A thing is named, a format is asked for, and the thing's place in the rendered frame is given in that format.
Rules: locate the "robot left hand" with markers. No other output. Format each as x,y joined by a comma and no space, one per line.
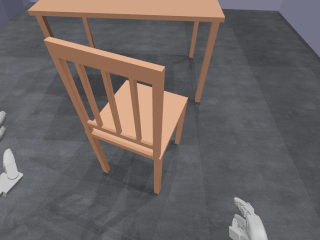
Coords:
11,177

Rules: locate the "chair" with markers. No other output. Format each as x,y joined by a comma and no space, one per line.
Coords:
138,118

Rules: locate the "table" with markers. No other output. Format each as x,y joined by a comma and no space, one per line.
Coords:
168,10

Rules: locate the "robot right hand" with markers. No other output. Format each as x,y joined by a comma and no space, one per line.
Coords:
250,228

